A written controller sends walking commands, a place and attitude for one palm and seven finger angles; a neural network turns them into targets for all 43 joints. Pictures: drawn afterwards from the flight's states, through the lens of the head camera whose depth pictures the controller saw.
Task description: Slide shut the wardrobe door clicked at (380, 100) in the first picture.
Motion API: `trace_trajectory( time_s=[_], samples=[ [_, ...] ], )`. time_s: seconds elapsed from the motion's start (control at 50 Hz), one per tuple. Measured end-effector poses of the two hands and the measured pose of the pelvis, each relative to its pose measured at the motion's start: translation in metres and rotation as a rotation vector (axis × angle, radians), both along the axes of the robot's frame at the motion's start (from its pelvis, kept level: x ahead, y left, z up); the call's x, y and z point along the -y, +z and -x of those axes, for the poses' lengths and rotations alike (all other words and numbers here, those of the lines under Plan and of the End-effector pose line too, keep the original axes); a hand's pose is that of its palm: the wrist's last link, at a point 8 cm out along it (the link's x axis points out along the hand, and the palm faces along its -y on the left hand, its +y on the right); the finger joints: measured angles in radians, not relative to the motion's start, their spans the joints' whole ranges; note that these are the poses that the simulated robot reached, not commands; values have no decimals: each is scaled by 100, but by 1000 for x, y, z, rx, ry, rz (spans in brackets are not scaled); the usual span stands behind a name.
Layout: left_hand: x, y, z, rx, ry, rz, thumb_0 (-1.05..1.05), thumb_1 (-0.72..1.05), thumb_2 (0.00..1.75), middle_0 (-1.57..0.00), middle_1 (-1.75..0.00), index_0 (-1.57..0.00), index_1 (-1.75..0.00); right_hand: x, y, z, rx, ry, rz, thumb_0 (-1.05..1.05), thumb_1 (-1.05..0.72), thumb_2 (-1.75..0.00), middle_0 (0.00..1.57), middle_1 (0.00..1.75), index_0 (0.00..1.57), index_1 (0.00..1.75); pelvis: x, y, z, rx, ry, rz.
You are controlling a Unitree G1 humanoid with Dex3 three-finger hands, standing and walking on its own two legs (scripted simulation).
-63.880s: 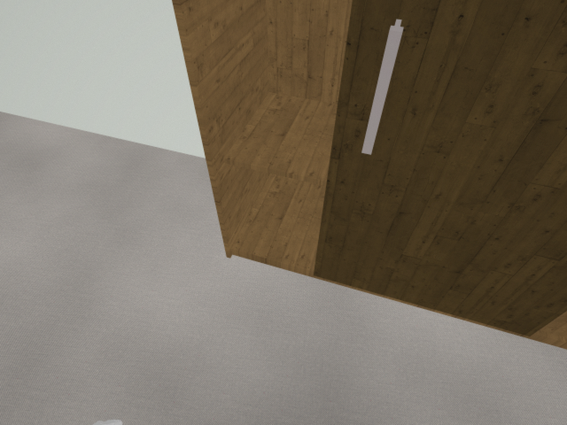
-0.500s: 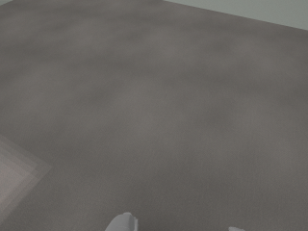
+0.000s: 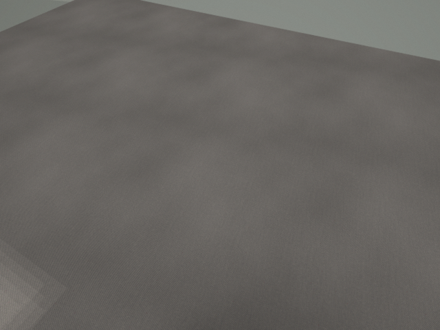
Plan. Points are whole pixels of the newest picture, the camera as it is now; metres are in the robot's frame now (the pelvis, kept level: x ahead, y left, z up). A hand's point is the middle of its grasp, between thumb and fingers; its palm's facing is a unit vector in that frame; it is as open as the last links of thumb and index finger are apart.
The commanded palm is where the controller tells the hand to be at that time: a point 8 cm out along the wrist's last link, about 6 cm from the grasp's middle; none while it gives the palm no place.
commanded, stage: turn to face it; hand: right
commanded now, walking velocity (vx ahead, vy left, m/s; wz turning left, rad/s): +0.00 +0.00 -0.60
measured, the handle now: out of the picture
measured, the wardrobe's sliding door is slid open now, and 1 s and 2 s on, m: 0.00 0.00 0.00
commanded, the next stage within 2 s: none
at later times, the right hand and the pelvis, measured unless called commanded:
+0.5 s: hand out of the picture +0.08 -0.22 -0.16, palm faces +0.35 +0.89 -0.28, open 7.4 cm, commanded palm none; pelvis +0.08 +0.01 +0.00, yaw -19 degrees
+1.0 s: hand out of the picture +0.05 -0.19 -0.17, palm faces +0.62 +0.75 -0.23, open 7.4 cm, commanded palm none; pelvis +0.11 +0.03 +0.00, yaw -39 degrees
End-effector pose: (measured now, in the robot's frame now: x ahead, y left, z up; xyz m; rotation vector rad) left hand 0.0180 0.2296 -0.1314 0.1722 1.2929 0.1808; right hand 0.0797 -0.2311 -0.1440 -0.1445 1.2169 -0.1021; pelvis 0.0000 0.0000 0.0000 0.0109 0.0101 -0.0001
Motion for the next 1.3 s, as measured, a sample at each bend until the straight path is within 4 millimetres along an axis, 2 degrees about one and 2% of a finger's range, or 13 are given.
trace_trajectory(
  time_s=[0.08, 0.14, 0.24, 0.32, 0.38, 0.5, 0.62, 0.78, 0.86, 0.92, 1.12, 1.22, 1.3],
  samples=[
    [-6, -11, -24, -54, -30, 37, 1, 92, 90, -20, -30, -20, -30, -2, 9, -8, 41, -73, 36, 0, -91, -90, 20, 30, 20, 30, -12, -1, -21, -1, -56, 18],
    [-14, -10, -53, -71, -71, 39, 1, 92, 90, -20, -30, -20, -30, 0, 15, -2, 34, -129, 61, 0, -91, -90, 20, 30, 20, 30, -15, 2, -34, 3, -110, 30],
    [-17, -1, -123, -13, -171, 20, 1, 92, 90, -20, -30, -20, -30, 2, 14, 26, -49, -212, 75, 0, -91, -90, 20, 30, 20, 30, -14, 5, -49, 4, -173, 60],
    [-10, 0, -183, 97, -259, -12, 1, 91, 90, -20, -30, -20, -30, 11, -1, 52, -131, -267, 62, 0, -91, -90, 20, 30, 20, 30, -4, -7, -60, 7, -218, 50],
    [-6, -1, -210, 159, -299, -33, 1, 91, 90, -20, -30, -20, -30, 21, -8, 59, -164, -305, 75, 0, -91, -90, 20, 30, 20, 30, -1, -15, -65, 10, -248, 36],
    [-7, 3, -228, 108, -394, -36, 1, 91, 90, -20, -30, -20, -30, 27, 14, 27, -51, -381, 108, 1, -91, -90, 20, 30, 20, 30, -13, -3, -76, 7, -336, 8],
    [-13, -11, -254, 64, -446, 4, 1, 91, 90, -20, -30, -20, -30, 15, 25, 5, 74, -422, 164, 0, -91, -90, 20, 30, 20, 30, -36, -9, -94, -3, -427, 22],
    [15, 9, -296, 90, -546, 21, 1, 91, 90, -20, -30, -20, -30, -15, 21, 23, 21, -519, 91, 0, -90, -90, 20, 30, 20, 30, -34, 4, -108, 0, -534, 51],
    [40, 9, -316, 135, -629, 7, 1, 91, 90, -20, -30, -20, -30, -16, 0, 45, 0, -593, 44, 0, -90, -90, 20, 30, 20, 30, -24, -8, -107, 1, -591, 30],
    [52, 10, -320, 149, -671, -7, 1, 91, 90, -20, -30, -20, -30, -13, -8, 61, -47, -641, 40, 0, -90, -90, 20, 30, 20, 30, -23, -10, -106, 5, -622, 21],
    [43, 7, -317, 28, -756, -15, 1, 90, 90, -20, -30, -20, -30, -8, 26, 61, 9, -755, 112, 1, -91, -90, 20, 30, 20, 30, -37, 6, -122, 3, -746, -17],
    [37, -11, -337, -5, -793, -3, 1, 90, 90, -20, -30, -20, -30, -24, 28, 65, 27, -802, 175, 0, -91, -90, 20, 30, 20, 30, -50, -4, -133, -10, -813, 8],
    [49, -4, -354, 1, -837, -3, 1, 91, 90, -20, -30, -20, -30, -45, 30, 75, -13, -852, 142, 0, -91, -90, 20, 30, 20, 30, -48, 3, -135, -5, -869, 24]
  ],
)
